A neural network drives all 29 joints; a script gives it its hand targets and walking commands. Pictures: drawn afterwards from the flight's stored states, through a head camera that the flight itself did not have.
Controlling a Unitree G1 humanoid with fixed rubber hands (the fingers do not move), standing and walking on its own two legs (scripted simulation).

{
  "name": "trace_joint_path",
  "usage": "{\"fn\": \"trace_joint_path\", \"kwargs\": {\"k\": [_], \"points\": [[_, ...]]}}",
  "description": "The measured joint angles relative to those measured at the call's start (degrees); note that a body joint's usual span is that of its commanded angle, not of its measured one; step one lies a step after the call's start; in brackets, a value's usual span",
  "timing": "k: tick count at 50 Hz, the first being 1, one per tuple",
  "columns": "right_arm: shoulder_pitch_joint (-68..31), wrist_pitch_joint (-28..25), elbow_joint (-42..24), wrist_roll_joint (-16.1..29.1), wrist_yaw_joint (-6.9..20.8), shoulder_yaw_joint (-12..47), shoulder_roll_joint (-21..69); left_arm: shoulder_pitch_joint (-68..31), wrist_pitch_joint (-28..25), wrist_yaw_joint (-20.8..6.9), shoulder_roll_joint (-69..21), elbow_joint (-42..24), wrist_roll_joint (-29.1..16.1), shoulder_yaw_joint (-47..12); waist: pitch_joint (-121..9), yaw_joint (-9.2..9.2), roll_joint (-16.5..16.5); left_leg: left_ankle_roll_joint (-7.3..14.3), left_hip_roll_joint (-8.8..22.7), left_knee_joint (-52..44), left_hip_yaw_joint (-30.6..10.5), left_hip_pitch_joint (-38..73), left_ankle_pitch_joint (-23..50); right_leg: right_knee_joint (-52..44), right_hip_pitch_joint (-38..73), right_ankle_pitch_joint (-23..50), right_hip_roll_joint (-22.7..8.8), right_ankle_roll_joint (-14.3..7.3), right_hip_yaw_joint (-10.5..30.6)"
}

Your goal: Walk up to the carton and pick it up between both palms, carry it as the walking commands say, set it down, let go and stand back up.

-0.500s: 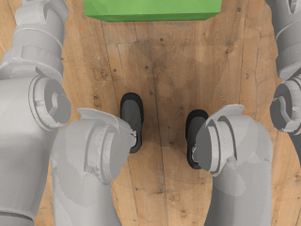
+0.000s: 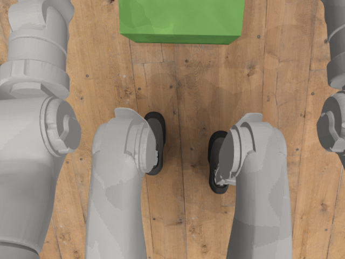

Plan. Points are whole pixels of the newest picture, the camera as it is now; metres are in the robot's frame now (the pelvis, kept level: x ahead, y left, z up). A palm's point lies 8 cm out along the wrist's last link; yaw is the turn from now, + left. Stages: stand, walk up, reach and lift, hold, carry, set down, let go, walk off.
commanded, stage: set down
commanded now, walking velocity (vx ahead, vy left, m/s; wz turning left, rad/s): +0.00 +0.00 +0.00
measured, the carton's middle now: out of the picture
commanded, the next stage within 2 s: let go in 0.88 s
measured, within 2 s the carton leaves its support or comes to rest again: neither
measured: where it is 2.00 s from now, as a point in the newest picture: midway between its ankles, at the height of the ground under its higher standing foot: (186, 163)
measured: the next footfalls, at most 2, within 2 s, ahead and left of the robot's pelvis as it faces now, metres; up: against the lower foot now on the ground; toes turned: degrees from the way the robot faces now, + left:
none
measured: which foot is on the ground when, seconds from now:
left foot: down 0.00-1.00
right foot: down 0.00-1.00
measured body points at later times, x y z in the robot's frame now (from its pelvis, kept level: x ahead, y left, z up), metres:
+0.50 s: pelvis +0.01 -0.01 +0.13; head +0.37 -0.01 +0.38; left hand +0.57 +0.25 +0.01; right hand +0.62 -0.18 +0.01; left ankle +0.15 +0.12 -0.37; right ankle +0.10 -0.10 -0.37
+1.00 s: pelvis +0.03 -0.01 +0.24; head +0.37 -0.01 +0.53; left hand +0.56 +0.24 +0.14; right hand +0.61 -0.20 +0.14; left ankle +0.15 +0.12 -0.37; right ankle +0.10 -0.10 -0.37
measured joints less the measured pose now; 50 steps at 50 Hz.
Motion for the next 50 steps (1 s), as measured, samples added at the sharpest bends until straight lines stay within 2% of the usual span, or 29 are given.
{"fn": "trace_joint_path", "kwargs": {"k": [12, 25, 44, 50], "points": [[1.44, 4.10, -5.56, 0.01, 0.39, 0.00, -1.12, 3.32, 4.90, 0.25, -0.16, -10.04, 0.70, 0.00, 1.62, 0.11, -0.18, -0.41, -0.56, -9.55, 0.00, 10.29, 0.08, -9.60, 9.73, 0.72, 0.00, -0.17, 0.66], [3.19, 6.89, -9.96, 0.01, 0.51, -0.01, -2.24, 6.33, 8.62, 0.25, -0.06, -16.68, 0.21, 0.01, 1.55, 0.12, -0.61, -0.55, -1.04, -23.09, -0.02, 23.07, 1.70, -23.35, 21.93, 3.15, 0.00, -0.17, 1.44], [5.70, 6.90, -10.67, 0.01, 2.17, -0.01, -2.81, 10.20, 10.11, -0.85, -0.33, -20.88, 0.75, 0.01, 1.49, 0.12, -1.00, -0.98, -1.34, -46.85, -0.22, 40.38, 9.46, -46.45, 37.92, 11.60, 0.00, -0.17, 2.31], [11.19, 5.20, -7.93, 0.01, 3.64, -0.01, -2.63, 15.30, 8.08, -3.12, -2.89, -17.85, 4.17, -0.01, -10.27, 0.14, -1.39, -1.04, -1.38, -52.97, -0.44, 37.89, 11.52, -52.55, 35.30, 13.78, 0.00, -0.17, 2.32]]}}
